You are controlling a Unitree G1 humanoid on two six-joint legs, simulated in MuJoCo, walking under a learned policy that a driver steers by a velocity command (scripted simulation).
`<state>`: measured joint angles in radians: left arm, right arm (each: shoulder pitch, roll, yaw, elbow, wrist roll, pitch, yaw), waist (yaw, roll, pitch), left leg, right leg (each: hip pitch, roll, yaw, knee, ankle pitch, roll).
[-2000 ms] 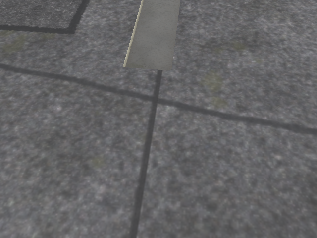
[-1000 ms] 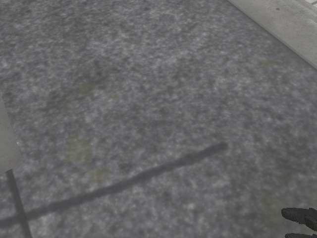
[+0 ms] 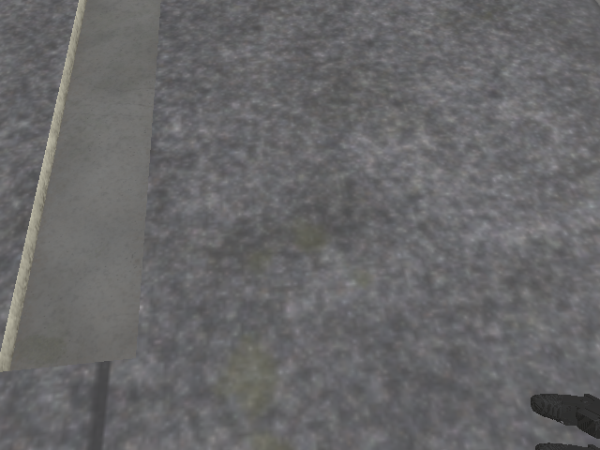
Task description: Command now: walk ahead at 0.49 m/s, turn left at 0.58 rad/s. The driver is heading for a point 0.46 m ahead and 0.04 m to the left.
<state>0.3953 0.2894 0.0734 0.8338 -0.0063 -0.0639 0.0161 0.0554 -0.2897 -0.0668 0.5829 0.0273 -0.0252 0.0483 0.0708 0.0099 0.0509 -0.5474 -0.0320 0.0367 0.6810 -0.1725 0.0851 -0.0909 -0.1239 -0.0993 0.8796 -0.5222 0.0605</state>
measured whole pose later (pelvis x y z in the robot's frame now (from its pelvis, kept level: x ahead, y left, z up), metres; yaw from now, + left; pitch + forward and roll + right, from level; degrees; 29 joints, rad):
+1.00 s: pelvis +0.39 +0.04 +0.02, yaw +20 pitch +0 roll -1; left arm 0.21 0.25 0.01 0.84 0.02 -0.01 0.00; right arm 0.12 -0.21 -0.03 0.67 -0.01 0.02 0.00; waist 0.03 -0.01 0.01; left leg -0.31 -0.02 -0.04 0.56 -0.24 0.02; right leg -0.18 -0.02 -0.03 0.51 -0.33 0.03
